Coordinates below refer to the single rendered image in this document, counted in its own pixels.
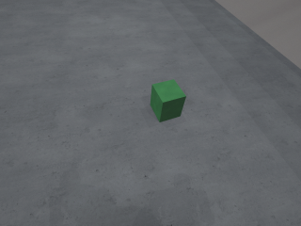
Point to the carton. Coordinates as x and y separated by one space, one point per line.
167 100

